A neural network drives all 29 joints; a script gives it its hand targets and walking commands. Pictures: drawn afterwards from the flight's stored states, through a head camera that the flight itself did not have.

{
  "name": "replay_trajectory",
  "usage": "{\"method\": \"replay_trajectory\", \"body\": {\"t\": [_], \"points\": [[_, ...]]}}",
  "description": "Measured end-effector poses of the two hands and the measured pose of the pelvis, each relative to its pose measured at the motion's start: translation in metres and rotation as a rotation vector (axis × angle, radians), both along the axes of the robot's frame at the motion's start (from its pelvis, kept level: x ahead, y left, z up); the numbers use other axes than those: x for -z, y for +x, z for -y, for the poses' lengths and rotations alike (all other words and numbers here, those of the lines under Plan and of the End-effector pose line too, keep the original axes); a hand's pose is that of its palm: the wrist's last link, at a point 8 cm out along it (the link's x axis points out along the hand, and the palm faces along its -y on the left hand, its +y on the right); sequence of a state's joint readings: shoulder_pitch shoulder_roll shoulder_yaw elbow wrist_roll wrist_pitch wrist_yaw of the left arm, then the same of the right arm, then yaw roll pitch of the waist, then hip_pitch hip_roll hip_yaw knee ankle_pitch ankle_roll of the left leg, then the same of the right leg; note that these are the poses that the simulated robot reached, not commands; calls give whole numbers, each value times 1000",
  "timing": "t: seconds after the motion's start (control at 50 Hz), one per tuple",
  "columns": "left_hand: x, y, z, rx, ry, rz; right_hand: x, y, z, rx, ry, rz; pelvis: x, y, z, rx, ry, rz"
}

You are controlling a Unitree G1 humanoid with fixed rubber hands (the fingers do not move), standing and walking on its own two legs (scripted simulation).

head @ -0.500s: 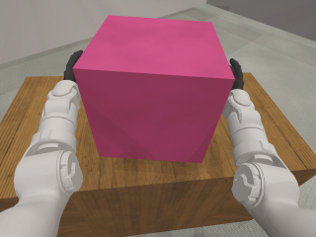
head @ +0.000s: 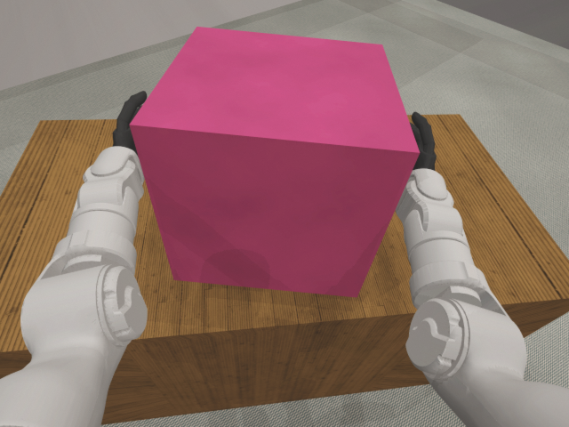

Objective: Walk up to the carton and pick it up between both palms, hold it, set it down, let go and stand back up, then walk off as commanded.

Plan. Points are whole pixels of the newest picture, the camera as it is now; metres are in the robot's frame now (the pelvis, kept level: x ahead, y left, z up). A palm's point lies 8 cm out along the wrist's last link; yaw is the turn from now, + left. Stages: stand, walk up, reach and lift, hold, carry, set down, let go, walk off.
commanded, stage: set down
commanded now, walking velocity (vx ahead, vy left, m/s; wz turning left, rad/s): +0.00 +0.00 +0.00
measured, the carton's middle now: (277, 163) +0.50 +0.00 +0.08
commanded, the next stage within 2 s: none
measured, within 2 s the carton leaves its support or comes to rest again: neither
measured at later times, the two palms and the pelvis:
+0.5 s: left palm (141, 151) +0.47 +0.20 +0.13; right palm (411, 182) +0.42 -0.19 +0.11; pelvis +0.01 +0.00 +0.00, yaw +0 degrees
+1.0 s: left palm (144, 152) +0.47 +0.20 +0.12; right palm (408, 187) +0.42 -0.19 +0.10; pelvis +0.01 +0.00 +0.00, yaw +0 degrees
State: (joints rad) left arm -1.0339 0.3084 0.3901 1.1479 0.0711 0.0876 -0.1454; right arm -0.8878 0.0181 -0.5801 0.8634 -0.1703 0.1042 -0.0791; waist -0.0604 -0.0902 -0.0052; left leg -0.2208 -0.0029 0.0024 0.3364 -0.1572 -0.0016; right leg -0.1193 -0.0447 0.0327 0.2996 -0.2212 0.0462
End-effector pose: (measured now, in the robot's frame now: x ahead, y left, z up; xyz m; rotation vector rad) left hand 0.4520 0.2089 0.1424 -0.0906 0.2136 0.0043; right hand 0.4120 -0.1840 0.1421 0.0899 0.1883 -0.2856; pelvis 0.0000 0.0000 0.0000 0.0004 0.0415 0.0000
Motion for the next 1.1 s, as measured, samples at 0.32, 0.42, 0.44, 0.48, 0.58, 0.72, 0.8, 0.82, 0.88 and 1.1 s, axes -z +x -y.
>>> {"method": "replay_trajectory", "body": {"t": [0.32,0.42,0.44,0.48,0.58,0.72,0.8,0.82,0.88,1.1], "points": [[-5,11,6,13,5,30,5,4,5,11,-8,26,0,9,4,1,2,-23],[7,12,6,18,11,-1,18,4,5,11,-14,-9,0,9,4,1,2,-23],[10,13,6,19,12,-6,20,4,5,12,-18,-15,0,9,4,1,2,-23],[13,14,6,21,12,-12,25,4,5,14,-20,-23,0,9,3,1,2,-23],[15,18,5,26,17,0,31,5,3,19,-25,-14,0,12,3,0,1,-35],[13,21,5,30,22,20,30,6,3,22,-32,5,0,14,3,1,1,-41],[20,20,6,32,20,4,35,5,4,24,-31,-12,0,12,3,1,1,-40],[22,20,6,33,20,-1,37,5,4,24,-32,-17,0,12,3,1,1,-40],[26,21,7,34,20,-9,42,4,5,26,-30,-25,0,12,4,1,2,-39],[27,23,8,37,20,5,43,5,6,27,-41,-14,0,14,5,1,2,-53]]}}
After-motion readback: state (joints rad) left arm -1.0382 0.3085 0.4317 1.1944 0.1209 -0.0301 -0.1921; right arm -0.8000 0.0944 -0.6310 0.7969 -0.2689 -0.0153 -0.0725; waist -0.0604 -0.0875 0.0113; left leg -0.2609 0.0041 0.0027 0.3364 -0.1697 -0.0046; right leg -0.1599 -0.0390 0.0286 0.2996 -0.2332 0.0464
